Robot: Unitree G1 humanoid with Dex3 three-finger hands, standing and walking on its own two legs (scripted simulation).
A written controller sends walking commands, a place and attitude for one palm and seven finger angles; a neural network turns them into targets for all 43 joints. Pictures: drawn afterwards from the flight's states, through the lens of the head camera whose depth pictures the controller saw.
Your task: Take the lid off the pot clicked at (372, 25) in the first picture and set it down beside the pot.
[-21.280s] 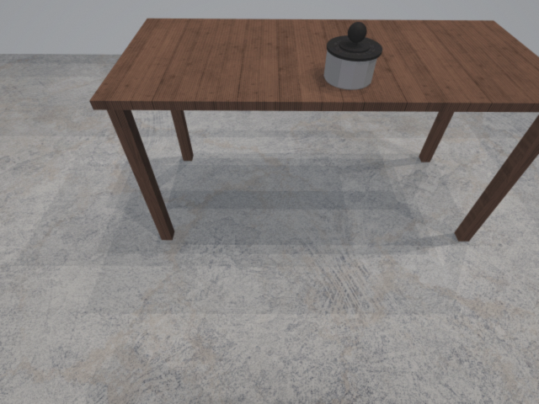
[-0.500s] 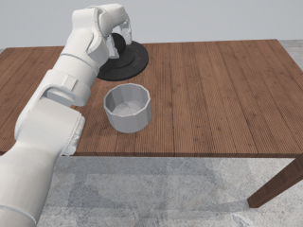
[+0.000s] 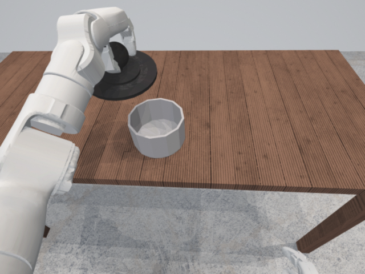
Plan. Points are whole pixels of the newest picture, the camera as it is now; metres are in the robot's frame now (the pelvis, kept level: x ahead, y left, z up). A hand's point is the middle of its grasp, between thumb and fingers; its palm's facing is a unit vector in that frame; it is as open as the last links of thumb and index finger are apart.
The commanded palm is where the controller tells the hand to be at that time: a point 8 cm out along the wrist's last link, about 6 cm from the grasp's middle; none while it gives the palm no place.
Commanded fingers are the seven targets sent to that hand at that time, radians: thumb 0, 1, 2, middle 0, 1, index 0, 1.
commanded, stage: move the lid sideways beside the pot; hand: left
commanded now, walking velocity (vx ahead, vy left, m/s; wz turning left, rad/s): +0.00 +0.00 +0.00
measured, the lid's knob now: (115, 55) +0.50 +0.14 +0.24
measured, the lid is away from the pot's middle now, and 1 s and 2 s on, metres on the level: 0.06 0.18 0.23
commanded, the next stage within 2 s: lower the lid onto the table in 1.62 s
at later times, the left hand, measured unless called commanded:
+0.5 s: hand (80, 57) +0.47 +0.20 +0.25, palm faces -0.26 -0.08 -0.96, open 8.2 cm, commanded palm +0.46 +0.21 +0.33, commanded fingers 0.00 0.53 1.08 -0.80 -1.03 -0.84 -1.02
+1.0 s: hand (54, 61) +0.46 +0.25 +0.25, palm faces -0.27 -0.08 -0.96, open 8.2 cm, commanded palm +0.47 +0.26 +0.33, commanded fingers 0.00 0.53 1.08 -0.80 -1.03 -0.84 -1.02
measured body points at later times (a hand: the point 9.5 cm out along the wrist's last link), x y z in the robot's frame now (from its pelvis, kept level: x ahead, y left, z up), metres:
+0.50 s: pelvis +0.00 +0.01 +0.00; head +0.03 +0.00 +0.45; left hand +0.48 +0.20 +0.30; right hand +0.10 -0.26 -0.12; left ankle +0.05 +0.09 -0.74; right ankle -0.03 -0.13 -0.74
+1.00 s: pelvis +0.00 +0.01 +0.00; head +0.04 +0.01 +0.45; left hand +0.47 +0.25 +0.30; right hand +0.10 -0.26 -0.12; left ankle +0.05 +0.09 -0.74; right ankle -0.03 -0.13 -0.74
